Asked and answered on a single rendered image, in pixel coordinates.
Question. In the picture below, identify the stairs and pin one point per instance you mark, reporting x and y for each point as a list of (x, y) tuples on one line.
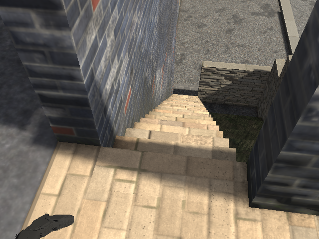
[(180, 125)]

